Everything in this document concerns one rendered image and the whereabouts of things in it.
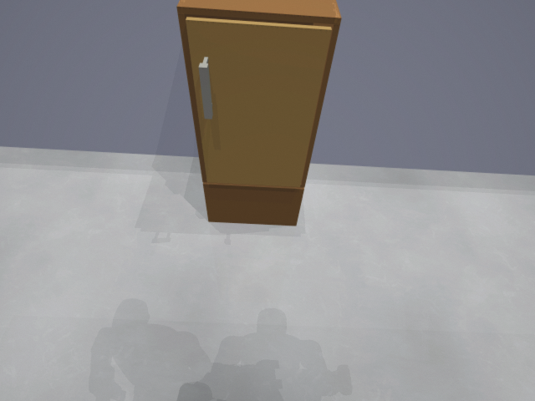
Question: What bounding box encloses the handle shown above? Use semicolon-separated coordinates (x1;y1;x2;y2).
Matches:
198;57;213;119

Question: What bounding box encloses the cupboard door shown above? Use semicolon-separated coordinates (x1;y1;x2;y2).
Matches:
186;17;332;187

